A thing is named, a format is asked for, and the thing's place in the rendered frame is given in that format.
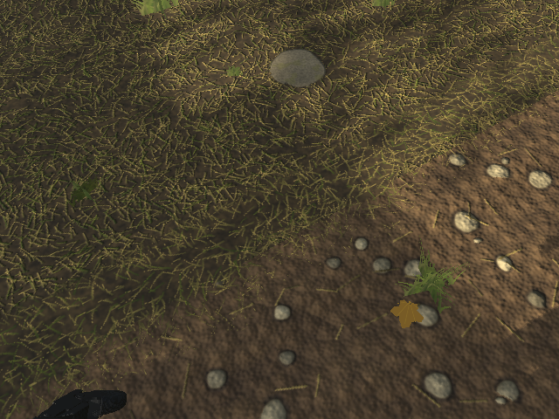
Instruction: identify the left robot hand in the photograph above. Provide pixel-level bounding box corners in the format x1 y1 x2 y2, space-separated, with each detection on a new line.
32 389 127 419

